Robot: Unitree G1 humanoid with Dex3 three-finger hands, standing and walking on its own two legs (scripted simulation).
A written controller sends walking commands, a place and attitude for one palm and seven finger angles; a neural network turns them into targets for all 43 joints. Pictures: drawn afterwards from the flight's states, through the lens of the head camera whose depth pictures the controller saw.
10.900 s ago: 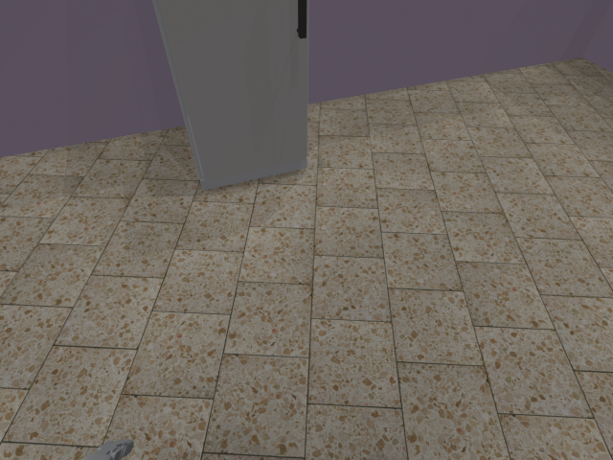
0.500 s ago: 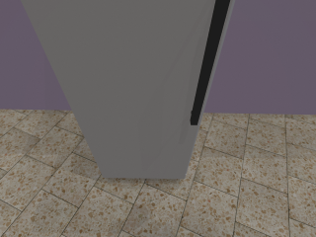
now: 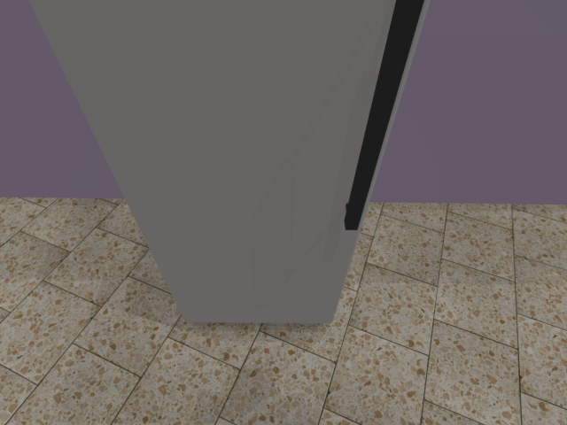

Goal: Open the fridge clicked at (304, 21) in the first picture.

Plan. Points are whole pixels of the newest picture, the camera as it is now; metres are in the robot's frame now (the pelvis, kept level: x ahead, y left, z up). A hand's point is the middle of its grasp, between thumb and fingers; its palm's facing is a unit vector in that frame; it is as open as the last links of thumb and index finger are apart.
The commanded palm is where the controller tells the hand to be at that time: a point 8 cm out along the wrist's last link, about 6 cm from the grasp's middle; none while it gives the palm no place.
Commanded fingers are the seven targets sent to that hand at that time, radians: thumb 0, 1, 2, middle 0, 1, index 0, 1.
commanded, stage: look again from close up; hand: right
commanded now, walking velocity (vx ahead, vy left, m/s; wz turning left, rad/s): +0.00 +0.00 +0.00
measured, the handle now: (371, 129) +0.53 -0.11 +0.15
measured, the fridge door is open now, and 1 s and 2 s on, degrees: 0 0 0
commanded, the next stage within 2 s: shuffle to correct the standing spot in 0.04 s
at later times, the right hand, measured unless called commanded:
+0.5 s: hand out of the picture +0.01 -0.15 -0.19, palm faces +0.04 +0.99 -0.16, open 7.4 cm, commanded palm none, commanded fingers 0.00 -0.90 -0.90 0.20 0.30 0.20 0.30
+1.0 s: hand out of the picture +0.06 -0.18 -0.18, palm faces +0.01 +0.97 -0.25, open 7.4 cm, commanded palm none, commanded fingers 0.00 -0.90 -0.90 0.20 0.30 0.20 0.30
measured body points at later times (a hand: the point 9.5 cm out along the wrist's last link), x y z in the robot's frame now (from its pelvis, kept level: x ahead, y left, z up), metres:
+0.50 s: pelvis +0.04 +0.02 -0.01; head +0.06 +0.01 +0.44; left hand +0.03 +0.23 -0.17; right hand +0.01 -0.20 -0.17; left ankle -0.03 +0.10 -0.74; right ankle +0.00 -0.09 -0.74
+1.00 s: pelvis +0.01 +0.00 -0.02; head +0.03 +0.00 +0.43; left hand +0.09 +0.24 -0.16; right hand +0.06 -0.23 -0.16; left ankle -0.03 +0.10 -0.74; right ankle +0.03 -0.09 -0.74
